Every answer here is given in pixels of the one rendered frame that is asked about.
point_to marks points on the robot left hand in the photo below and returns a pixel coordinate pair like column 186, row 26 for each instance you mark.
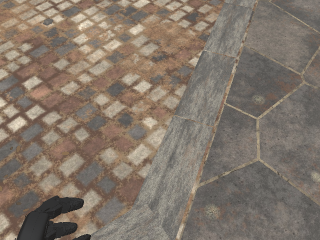
column 37, row 224

